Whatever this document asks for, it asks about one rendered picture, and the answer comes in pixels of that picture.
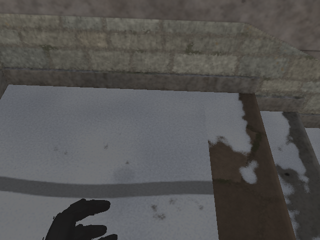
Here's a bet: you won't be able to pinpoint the stairs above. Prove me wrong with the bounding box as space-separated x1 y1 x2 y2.
260 111 320 240

